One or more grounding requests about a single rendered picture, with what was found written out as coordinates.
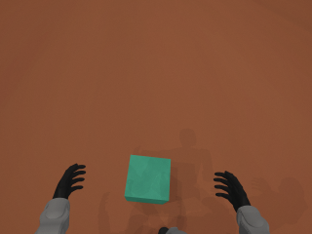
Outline left robot hand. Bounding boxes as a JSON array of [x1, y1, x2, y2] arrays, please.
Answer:
[[53, 163, 86, 199]]

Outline robot left forearm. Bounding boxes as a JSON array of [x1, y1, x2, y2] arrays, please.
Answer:
[[34, 197, 70, 234]]

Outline robot right forearm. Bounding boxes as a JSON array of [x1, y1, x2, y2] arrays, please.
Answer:
[[236, 205, 270, 234]]

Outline right robot hand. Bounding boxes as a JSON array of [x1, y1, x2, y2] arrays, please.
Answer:
[[214, 171, 251, 213]]

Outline carton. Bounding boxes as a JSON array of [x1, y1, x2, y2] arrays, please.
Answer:
[[124, 154, 171, 205]]

